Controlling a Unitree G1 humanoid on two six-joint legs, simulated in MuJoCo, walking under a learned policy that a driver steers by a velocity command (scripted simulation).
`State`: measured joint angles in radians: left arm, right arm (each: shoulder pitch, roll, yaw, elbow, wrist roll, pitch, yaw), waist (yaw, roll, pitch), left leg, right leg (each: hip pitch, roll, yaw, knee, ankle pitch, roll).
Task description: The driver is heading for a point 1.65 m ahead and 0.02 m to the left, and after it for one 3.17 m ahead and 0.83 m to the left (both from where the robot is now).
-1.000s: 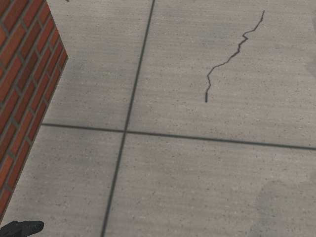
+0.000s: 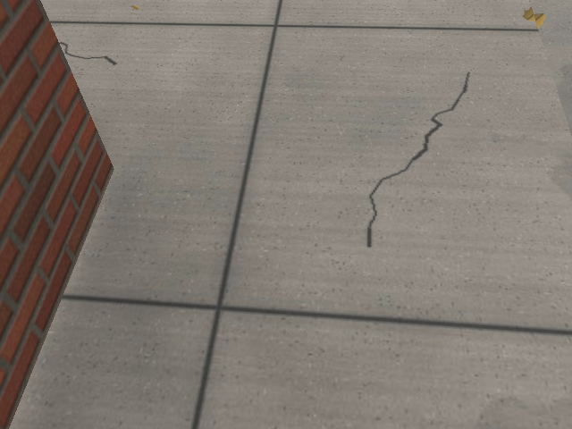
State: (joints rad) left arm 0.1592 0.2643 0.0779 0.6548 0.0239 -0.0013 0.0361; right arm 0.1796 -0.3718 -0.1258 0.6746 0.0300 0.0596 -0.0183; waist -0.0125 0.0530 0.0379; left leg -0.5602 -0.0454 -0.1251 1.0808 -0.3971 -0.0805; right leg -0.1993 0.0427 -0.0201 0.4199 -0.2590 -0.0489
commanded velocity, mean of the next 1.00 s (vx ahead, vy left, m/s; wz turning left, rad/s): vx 0.00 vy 0.00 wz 0.05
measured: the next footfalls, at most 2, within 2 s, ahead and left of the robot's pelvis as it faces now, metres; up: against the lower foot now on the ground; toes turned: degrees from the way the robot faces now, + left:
left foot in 0.34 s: +0.03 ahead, +0.17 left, +0.00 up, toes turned +23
right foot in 0.88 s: +0.09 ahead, -0.07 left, +0.00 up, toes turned -3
